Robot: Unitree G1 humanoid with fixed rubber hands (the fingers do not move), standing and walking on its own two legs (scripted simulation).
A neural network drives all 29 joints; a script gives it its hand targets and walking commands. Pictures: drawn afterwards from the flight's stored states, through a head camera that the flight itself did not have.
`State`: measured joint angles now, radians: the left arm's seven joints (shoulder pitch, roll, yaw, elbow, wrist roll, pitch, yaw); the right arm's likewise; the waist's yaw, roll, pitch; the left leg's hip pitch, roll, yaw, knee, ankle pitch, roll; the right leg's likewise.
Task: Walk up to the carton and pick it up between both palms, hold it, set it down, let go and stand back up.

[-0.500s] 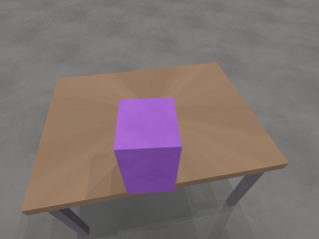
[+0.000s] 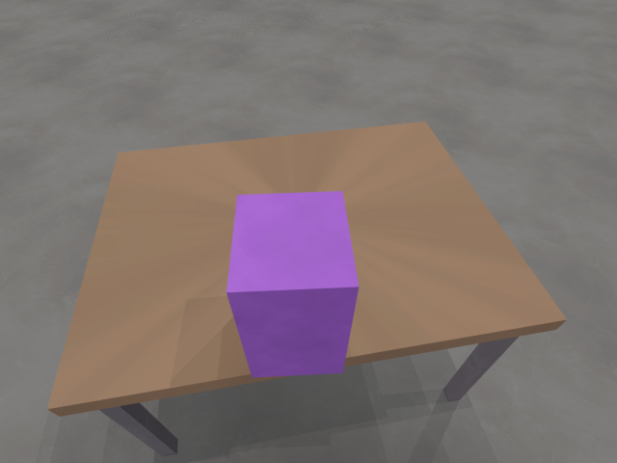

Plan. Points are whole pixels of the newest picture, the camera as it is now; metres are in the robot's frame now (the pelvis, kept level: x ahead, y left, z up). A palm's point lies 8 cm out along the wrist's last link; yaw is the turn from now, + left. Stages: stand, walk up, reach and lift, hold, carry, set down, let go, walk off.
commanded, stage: walk up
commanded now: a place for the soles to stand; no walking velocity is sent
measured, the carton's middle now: (294, 290) +0.40 +0.04 -0.06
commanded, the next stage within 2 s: reach and lift in 0.18 s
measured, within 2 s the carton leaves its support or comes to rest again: neither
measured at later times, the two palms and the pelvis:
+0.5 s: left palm (167, 457) +0.16 +0.21 -0.10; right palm (514, 454) +0.17 -0.26 -0.10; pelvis -0.04 -0.03 -0.03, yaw +0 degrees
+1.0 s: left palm out of the picture +0.11 +0.22 -0.10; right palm out of the picture +0.09 -0.22 -0.10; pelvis -0.05 -0.02 -0.01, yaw -1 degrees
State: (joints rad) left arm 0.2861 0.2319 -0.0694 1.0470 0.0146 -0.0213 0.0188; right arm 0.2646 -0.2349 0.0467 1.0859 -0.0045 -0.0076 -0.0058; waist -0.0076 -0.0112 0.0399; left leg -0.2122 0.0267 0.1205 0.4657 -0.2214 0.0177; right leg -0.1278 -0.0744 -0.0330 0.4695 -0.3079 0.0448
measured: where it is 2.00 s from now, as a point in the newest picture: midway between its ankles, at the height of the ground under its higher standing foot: outside the picture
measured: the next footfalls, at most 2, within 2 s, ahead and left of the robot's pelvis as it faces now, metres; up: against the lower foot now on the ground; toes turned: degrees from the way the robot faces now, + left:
none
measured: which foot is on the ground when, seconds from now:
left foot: down 0.00-1.00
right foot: down 0.00-1.00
